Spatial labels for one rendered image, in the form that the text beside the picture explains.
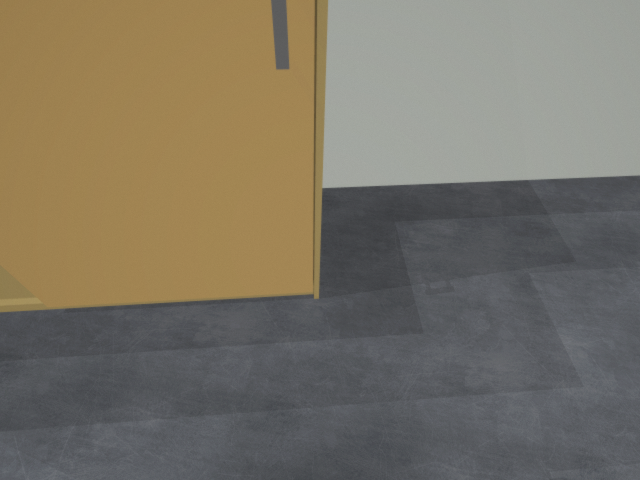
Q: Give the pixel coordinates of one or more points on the wardrobe door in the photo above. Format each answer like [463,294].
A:
[11,287]
[150,150]

